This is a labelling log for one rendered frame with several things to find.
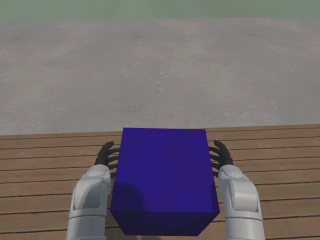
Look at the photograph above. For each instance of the carton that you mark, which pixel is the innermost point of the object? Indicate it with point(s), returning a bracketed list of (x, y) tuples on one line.
[(164, 183)]

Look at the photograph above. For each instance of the left robot forearm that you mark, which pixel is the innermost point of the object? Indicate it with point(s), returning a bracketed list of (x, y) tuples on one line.
[(88, 207)]

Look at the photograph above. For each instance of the robot left hand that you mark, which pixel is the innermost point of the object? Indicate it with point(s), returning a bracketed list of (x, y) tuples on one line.
[(103, 158)]

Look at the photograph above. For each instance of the right robot forearm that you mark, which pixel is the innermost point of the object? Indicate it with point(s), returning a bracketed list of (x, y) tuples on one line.
[(241, 205)]

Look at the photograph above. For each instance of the robot right hand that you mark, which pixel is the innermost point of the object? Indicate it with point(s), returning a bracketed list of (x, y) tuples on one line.
[(223, 159)]

